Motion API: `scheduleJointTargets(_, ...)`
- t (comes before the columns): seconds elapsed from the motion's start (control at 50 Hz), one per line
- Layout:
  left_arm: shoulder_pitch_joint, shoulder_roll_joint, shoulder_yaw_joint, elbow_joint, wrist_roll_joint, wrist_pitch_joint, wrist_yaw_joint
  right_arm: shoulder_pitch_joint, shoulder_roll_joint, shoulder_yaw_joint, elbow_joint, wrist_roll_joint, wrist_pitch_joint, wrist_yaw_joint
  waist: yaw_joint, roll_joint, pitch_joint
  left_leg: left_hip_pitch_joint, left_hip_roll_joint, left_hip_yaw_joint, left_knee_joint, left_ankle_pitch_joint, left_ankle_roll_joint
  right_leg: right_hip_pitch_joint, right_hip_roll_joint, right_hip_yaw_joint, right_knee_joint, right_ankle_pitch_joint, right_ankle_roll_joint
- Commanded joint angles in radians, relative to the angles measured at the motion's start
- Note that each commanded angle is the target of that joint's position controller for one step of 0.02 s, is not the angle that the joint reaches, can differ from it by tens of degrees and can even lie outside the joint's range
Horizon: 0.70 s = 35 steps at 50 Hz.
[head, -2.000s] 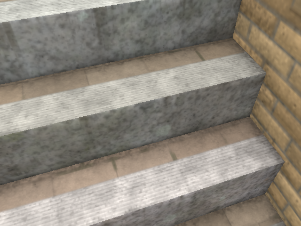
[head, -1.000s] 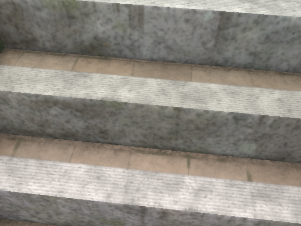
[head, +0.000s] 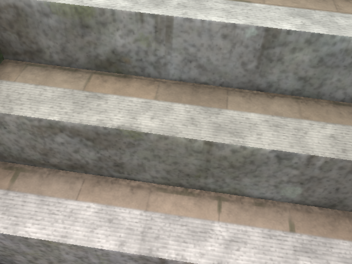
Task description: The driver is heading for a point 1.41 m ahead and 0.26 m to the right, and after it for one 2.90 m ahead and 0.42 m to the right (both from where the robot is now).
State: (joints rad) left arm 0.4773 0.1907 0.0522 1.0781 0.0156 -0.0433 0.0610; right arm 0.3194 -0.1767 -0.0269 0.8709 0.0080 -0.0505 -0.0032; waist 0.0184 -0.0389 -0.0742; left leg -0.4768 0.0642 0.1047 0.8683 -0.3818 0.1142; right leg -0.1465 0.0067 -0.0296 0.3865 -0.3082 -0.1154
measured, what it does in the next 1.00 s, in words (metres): climbs: left foot, then right foot 0.19 m higher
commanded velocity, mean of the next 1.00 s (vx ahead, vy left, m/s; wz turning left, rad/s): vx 0.25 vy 0.00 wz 0.00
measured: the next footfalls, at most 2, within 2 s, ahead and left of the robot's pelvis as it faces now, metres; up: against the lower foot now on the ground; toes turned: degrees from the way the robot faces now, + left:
left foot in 0.04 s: +0.06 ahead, +0.12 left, +0.00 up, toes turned +6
right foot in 0.42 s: +0.28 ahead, -0.04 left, +0.19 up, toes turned -6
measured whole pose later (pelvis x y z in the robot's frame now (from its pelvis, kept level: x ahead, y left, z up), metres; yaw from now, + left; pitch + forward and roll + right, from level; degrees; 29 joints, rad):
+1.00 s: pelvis +0.23 +0.10 +0.19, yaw -2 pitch +1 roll +0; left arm 0.27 0.14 0.02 1.07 0.00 -0.03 0.04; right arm 0.36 -0.11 0.01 1.03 -0.02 -0.04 -0.07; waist 0.01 -0.04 -0.04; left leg -0.28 -0.01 0.11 0.49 -0.23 0.06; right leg -0.27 -0.06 -0.09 0.49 -0.24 -0.02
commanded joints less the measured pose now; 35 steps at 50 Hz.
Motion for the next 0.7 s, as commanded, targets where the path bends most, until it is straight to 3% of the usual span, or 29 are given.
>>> scheduleJointTargets(0.02,-0.201,0.078,0.005,-0.085,-0.011,-0.023,-0.012,0.315,-0.037,-0.012,0.066,-0.001,-0.011,-0.025,-0.193,0.077,0.128,0.408,-0.055,0.069,-0.375,0.121,0.034,-0.387,-0.142,0.120,0.087,0.003,-0.184)
scheduleJointTargets(0.04,-0.186,0.059,-0.001,-0.083,-0.011,-0.039,-0.037,0.394,-0.056,-0.022,0.098,-0.021,-0.016,-0.039,-0.214,0.191,0.066,0.573,-0.056,0.043,-0.434,0.169,0.027,-0.450,-0.084,0.050,0.377,0.195,-0.166)
scheduleJointTargets(0.06,-0.221,0.022,-0.013,-0.102,-0.012,-0.062,-0.058,0.530,-0.078,-0.026,0.130,-0.028,-0.013,-0.053,-0.245,0.279,-0.007,0.704,0.107,-0.231,-0.542,0.100,0.025,-0.600,-0.028,0.030,0.699,0.061,-0.093)
scheduleJointTargets(0.08,-0.152,-0.010,-0.009,-0.130,-0.024,-0.074,-0.070,0.477,-0.160,-0.033,0.115,-0.039,-0.002,-0.066,-0.164,0.412,-0.038,0.720,0.310,-0.674,-0.742,0.156,0.132,-0.769,0.092,0.042,1.064,-0.076,-0.006)
scheduleJointTargets(0.1,-0.162,-0.005,-0.004,-0.142,0.000,-0.067,-0.067,0.347,-0.160,-0.034,0.091,-0.054,-0.005,-0.061,-0.100,0.293,0.045,0.547,0.385,-0.775,-0.802,-0.166,0.214,-0.871,0.034,0.076,1.439,-0.049,0.021)
scheduleJointTargets(0.12,-0.298,-0.012,-0.007,-0.210,0.014,-0.071,-0.066,0.230,-0.141,-0.034,0.091,-0.039,-0.013,-0.044,-0.069,0.150,0.141,0.476,0.353,-0.633,-0.784,-0.264,0.203,-1.014,-0.001,0.072,1.673,0.018,0.020)
scheduleJointTargets(0.16,-0.464,-0.081,-0.039,-0.330,0.030,-0.069,-0.057,0.206,-0.059,-0.011,0.122,-0.034,-0.047,-0.028,-0.052,0.049,0.211,0.404,0.292,-0.388,-0.711,0.013,0.110,-1.195,-0.020,0.071,1.909,0.058,-0.016)
scheduleJointTargets(0.18,-0.470,-0.102,-0.052,-0.367,0.023,-0.059,-0.056,0.205,-0.009,0.008,0.146,-0.038,-0.062,-0.023,-0.020,0.017,0.204,0.350,0.262,-0.306,-0.683,0.090,0.068,-1.206,-0.026,0.097,1.941,0.061,-0.042)
scheduleJointTargets(0.2,-0.494,-0.116,-0.066,-0.399,0.004,-0.052,-0.047,0.206,0.016,0.018,0.172,-0.041,-0.076,-0.007,-0.008,0.049,0.205,0.298,0.248,-0.256,-0.698,0.146,0.050,-1.221,-0.002,0.093,2.004,-0.001,-0.077)
scheduleJointTargets(0.24,-0.549,-0.110,-0.088,-0.476,-0.024,-0.030,-0.029,0.180,0.004,0.022,0.201,-0.037,-0.103,0.012,0.031,0.049,0.224,0.184,0.195,-0.134,-0.761,0.234,0.022,-1.157,-0.002,0.059,1.844,-0.037,-0.105)
scheduleJointTargets(0.26,-0.589,-0.115,-0.109,-0.518,-0.019,-0.016,-0.022,0.175,0.001,0.030,0.218,-0.021,-0.104,0.020,0.062,0.017,0.249,0.078,0.137,-0.045,-0.812,0.337,-0.025,-1.050,-0.032,-0.013,1.583,-0.020,-0.107)
scheduleJointTargets(0.28,-0.627,-0.104,-0.118,-0.540,-0.022,0.000,-0.022,0.206,-0.003,0.036,0.229,-0.009,-0.100,0.013,0.038,0.048,0.219,0.058,0.115,-0.016,-0.876,0.530,0.000,-0.953,-0.030,-0.121,1.464,0.009,-0.099)
scheduleJointTargets(0.3,-0.604,-0.104,-0.143,-0.528,-0.045,0.007,-0.028,0.172,-0.030,0.034,0.212,0.032,-0.090,-0.009,0.040,0.082,0.169,-0.010,0.101,0.049,-0.970,0.869,0.025,-0.666,-0.033,-0.219,1.150,-0.097,-0.098)
scheduleJointTargets(0.32,-0.510,-0.092,-0.141,-0.472,-0.050,0.016,-0.027,0.197,-0.046,0.036,0.208,0.061,-0.084,-0.030,0.056,0.069,0.062,0.024,0.092,0.063,-0.866,1.412,0.084,-0.425,0.042,-0.262,1.050,-0.168,-0.090)
scheduleJointTargets(0.34,-0.388,-0.084,-0.131,-0.414,-0.065,0.027,-0.023,0.218,-0.145,0.016,0.190,0.081,-0.105,-0.054,0.093,0.110,-0.082,0.170,0.144,0.028,-0.692,1.977,0.109,-0.304,0.105,-0.276,1.005,-0.241,-0.065)
scheduleJointTargets(0.36,-0.129,-0.064,-0.118,-0.352,-0.049,0.034,-0.010,0.176,-0.253,-0.017,0.186,0.071,-0.117,-0.042,0.213,0.230,-0.247,0.339,0.242,0.003,-0.441,2.288,0.139,-0.210,0.080,-0.186,0.944,-0.161,-0.087)
scheduleJointTargets(0.38,-0.204,-0.021,-0.104,-0.319,-0.054,0.015,-0.009,0.296,-0.154,-0.007,0.173,0.079,-0.125,-0.019,0.074,0.093,-0.397,0.275,0.183,-0.076,-0.265,2.141,0.078,-0.021,0.083,-0.114,0.797,-0.129,-0.116)
scheduleJointTargets(0.4,-0.128,-0.009,-0.086,-0.300,-0.024,0.020,-0.001,0.299,-0.205,-0.022,0.163,0.045,-0.137,0.015,0.113,0.116,-0.463,0.235,0.147,-0.096,-0.088,1.811,0.066,0.085,0.036,0.057,0.619,-0.136,-0.121)
scheduleJointTargets(0.42,-0.060,0.069,-0.049,-0.223,0.015,0.041,-0.003,0.177,-0.180,-0.030,0.120,0.011,-0.139,0.042,0.145,-0.042,-0.427,0.139,0.028,-0.087,0.215,1.161,0.054,0.072,-0.064,0.291,0.369,-0.166,-0.172)
scheduleJointTargets(0.44,-0.171,0.136,-0.013,-0.226,0.048,0.059,0.007,0.090,-0.102,-0.031,0.087,-0.029,-0.110,0.059,0.106,-0.133,-0.387,-0.033,-0.153,-0.203,0.776,0.436,0.008,-0.060,-0.242,0.710,0.043,-0.335,-0.287)
scheduleJointTargets(0.46,-0.308,0.143,0.006,-0.234,0.047,0.050,-0.001,-0.002,-0.020,-0.024,0.002,-0.066,-0.073,0.041,0.048,0.007,-0.239,-0.193,-0.153,-0.284,1.116,0.385,-0.005,-0.259,-0.310,0.718,-0.023,-0.449,-0.257)
scheduleJointTargets(0.48,-0.381,0.103,0.000,-0.193,0.029,0.031,-0.006,-0.062,0.043,-0.009,-0.073,-0.091,-0.044,0.024,-0.034,0.025,-0.049,-0.317,-0.132,-0.263,1.184,0.416,0.005,-0.431,-0.293,0.628,0.041,-0.517,-0.178)
scheduleJointTargets(0.5,-0.397,0.036,-0.010,-0.124,0.020,0.010,-0.014,-0.078,0.099,0.008,-0.101,-0.090,-0.026,0.008,-0.085,0.066,0.114,-0.429,-0.128,-0.276,1.195,0.392,0.021,-0.541,-0.251,0.480,0.090,-0.470,-0.099)
scheduleJointTargets(0.54,-0.368,-0.081,-0.035,-0.052,0.025,-0.018,-0.033,0.058,0.107,0.021,-0.080,-0.067,-0.026,0.005,-0.150,0.120,0.156,-0.452,-0.139,-0.274,1.153,0.350,0.030,-0.589,-0.184,0.276,0.104,-0.302,-0.041)
scheduleJointTargets(0.56,-0.344,-0.083,-0.036,-0.031,0.016,-0.037,-0.041,0.088,0.130,0.031,-0.066,-0.071,-0.026,0.000,-0.172,0.119,0.146,-0.449,-0.124,-0.284,1.061,0.411,0.029,-0.561,-0.170,0.178,0.116,-0.171,-0.030)
scheduleJointTargets(0.6,-0.289,-0.059,-0.030,-0.005,0.003,-0.070,-0.055,0.064,0.108,0.028,-0.053,-0.056,-0.018,-0.010,-0.151,0.083,0.132,-0.470,-0.126,-0.246,1.016,0.472,0.006,-0.520,-0.179,0.126,0.094,-0.067,-0.067)
scheduleJointTargets(0.66,-0.341,-0.022,-0.030,-0.053,0.001,-0.093,-0.037,0.091,0.062,0.018,-0.008,-0.029,0.017,-0.040,-0.162,0.014,0.044,-0.264,-0.073,-0.142,0.849,0.487,-0.033,-0.545,-0.214,0.087,0.035,0.057,-0.108)
scheduleJointTargets(0.68,-0.360,0.010,-0.021,-0.067,-0.005,-0.096,-0.030,0.089,0.042,0.014,-0.009,-0.027,0.028,-0.042,-0.168,-0.006,0.037,-0.228,-0.034,-0.125,0.727,0.474,-0.039,-0.523,-0.212,0.084,0.015,0.023,-0.109)
scheduleJointTargets(0.7,-0.383,0.003,-0.023,-0.080,-0.003,-0.093,-0.021,0.082,0.010,0.005,0.020,-0.013,0.035,-0.041,-0.154,0.019,0.012,-0.108,-0.004,-0.082,0.508,0.432,-0.043,-0.510,-0.197,0.046,-0.024,0.079,-0.079)
Velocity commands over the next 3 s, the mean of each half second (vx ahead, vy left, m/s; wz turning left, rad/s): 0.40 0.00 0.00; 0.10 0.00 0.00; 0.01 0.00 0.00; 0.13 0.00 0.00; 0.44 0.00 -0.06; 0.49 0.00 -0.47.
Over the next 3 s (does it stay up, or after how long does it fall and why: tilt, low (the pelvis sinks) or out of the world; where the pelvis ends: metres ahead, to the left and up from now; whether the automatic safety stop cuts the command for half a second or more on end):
stays up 0.61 0.22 0.48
